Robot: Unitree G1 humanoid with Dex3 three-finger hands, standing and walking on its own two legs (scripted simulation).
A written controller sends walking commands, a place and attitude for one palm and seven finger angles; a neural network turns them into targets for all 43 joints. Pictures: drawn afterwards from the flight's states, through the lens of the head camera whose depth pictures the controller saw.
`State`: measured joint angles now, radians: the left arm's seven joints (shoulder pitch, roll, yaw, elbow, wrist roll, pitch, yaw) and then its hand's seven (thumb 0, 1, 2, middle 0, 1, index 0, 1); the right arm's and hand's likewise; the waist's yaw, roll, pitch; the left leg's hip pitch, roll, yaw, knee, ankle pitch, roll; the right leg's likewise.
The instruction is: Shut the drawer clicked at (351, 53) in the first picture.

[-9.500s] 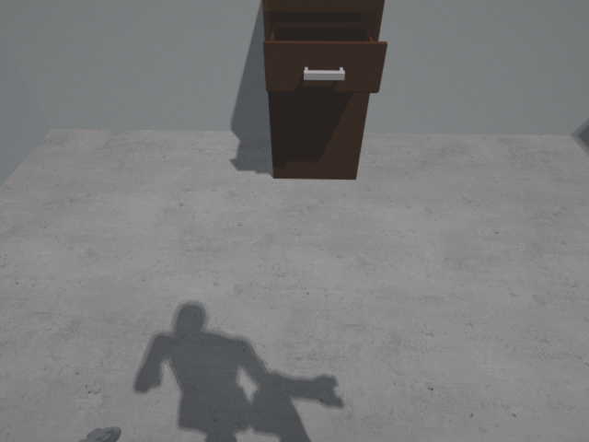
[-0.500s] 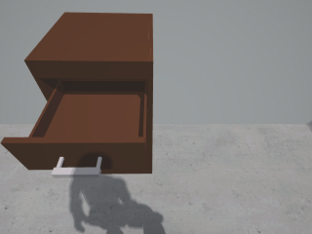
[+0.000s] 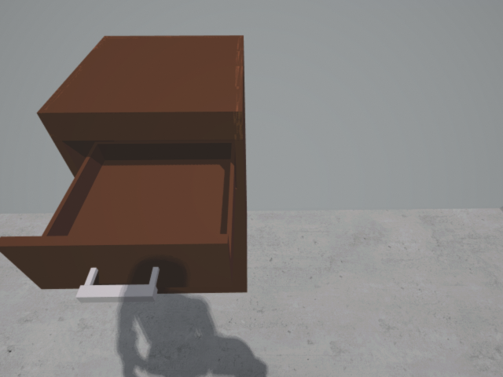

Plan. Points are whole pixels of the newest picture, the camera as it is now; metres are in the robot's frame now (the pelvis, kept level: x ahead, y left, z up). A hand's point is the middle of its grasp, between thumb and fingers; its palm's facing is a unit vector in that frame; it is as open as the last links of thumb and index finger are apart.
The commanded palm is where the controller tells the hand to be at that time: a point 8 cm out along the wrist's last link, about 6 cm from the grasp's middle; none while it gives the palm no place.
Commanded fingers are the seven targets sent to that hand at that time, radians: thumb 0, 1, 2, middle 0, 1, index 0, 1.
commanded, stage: come to a stop and stand still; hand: left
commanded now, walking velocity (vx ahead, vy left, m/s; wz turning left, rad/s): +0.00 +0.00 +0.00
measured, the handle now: (121, 282) +0.29 +0.26 -0.04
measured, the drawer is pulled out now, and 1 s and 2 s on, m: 0.29 0.29 0.29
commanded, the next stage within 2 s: look again from close up in 0.12 s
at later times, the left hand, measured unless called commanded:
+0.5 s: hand out of the picture +0.00 +0.18 -0.17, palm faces +0.02 -0.98 -0.21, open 7.3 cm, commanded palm none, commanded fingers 0.00 0.90 0.90 -0.20 -0.30 -0.20 -0.30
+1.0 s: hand out of the picture -0.03 +0.16 -0.18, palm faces +0.01 -0.99 -0.17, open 7.4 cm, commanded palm none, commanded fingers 0.00 0.90 0.90 -0.20 -0.30 -0.20 -0.30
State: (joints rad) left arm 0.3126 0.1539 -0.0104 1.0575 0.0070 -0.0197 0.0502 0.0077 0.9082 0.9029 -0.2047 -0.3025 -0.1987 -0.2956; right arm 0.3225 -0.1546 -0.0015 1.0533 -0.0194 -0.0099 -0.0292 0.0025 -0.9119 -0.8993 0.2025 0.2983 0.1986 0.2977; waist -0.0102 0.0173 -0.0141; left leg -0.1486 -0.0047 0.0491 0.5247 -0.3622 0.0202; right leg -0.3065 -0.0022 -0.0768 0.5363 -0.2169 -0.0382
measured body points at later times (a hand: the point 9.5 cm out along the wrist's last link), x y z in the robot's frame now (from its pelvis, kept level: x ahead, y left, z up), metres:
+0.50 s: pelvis +0.00 +0.01 +0.01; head +0.00 +0.00 +0.46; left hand +0.00 +0.23 -0.15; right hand -0.03 -0.21 -0.16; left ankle -0.05 +0.10 -0.73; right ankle +0.04 -0.10 -0.73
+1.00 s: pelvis -0.01 +0.01 +0.00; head -0.01 +0.01 +0.45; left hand -0.03 +0.21 -0.16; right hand -0.03 -0.19 -0.16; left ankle -0.05 +0.10 -0.73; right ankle +0.05 -0.10 -0.73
